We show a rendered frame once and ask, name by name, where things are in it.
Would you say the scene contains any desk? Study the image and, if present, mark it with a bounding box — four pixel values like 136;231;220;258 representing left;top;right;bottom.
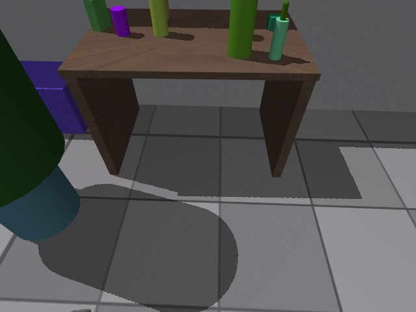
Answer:
57;8;321;177

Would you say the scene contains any potted plant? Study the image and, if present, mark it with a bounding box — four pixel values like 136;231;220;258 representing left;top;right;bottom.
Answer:
0;30;80;241

